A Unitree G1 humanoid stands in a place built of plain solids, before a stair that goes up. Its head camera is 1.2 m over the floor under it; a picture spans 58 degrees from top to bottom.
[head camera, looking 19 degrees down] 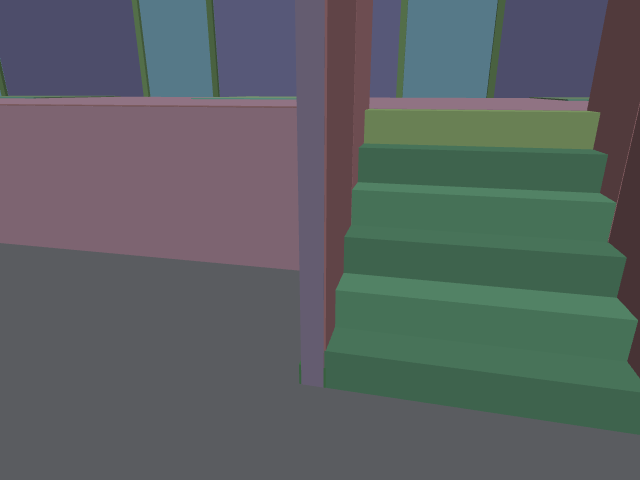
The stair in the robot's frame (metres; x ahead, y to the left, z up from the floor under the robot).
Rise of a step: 0.18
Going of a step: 0.20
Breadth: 1.20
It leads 13 degrees to the right of straight ahead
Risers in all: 6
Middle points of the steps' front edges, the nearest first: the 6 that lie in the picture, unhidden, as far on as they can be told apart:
1.41 -0.60 0.18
1.60 -0.65 0.37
1.80 -0.69 0.55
2.00 -0.74 0.73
2.19 -0.78 0.92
2.39 -0.83 1.10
